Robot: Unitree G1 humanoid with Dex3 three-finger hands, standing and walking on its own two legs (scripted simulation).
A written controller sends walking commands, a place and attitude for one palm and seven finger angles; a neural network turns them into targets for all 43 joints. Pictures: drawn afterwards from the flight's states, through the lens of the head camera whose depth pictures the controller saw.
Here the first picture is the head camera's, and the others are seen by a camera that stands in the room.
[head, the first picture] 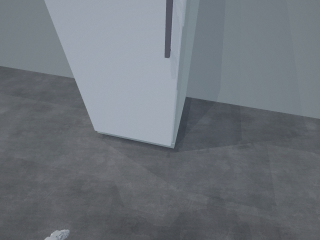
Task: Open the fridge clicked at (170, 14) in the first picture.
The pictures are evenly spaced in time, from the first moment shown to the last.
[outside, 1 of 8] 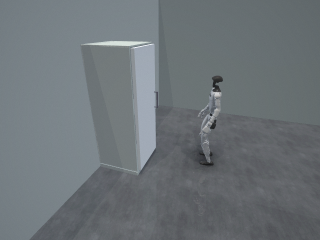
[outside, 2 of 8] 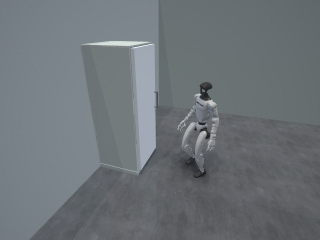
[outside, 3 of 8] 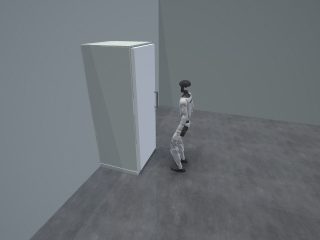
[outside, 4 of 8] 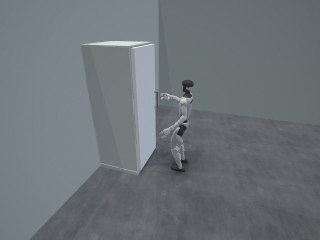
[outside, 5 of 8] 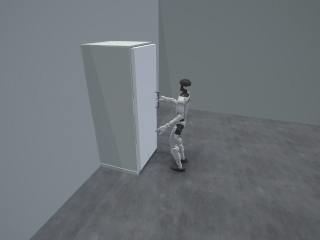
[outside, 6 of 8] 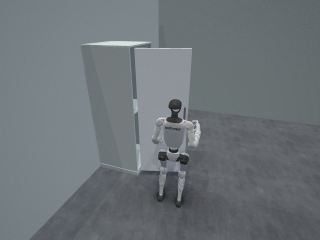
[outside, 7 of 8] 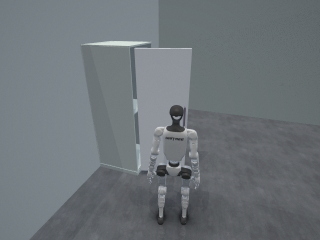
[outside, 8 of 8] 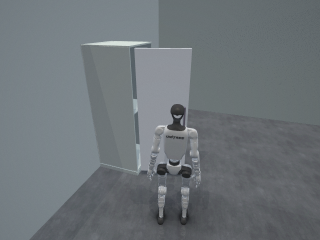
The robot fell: no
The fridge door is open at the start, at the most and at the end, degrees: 0 79 74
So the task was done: yes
